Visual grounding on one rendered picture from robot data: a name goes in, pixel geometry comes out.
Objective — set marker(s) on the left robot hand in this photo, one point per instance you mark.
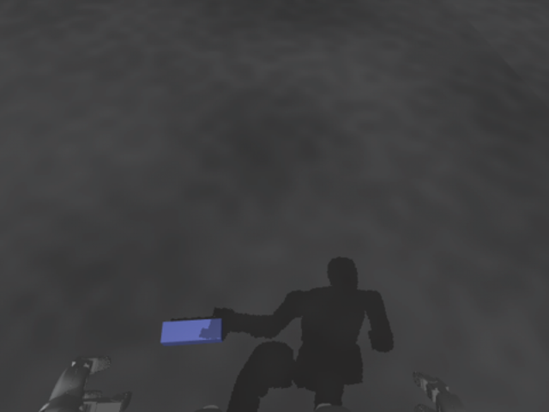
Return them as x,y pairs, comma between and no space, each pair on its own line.
73,381

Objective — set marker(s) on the carton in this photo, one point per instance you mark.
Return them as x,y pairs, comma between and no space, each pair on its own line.
192,332

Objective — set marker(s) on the right robot hand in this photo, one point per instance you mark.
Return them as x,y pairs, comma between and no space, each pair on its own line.
439,393

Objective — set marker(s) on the left robot arm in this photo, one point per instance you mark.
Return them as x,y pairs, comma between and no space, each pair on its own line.
64,403

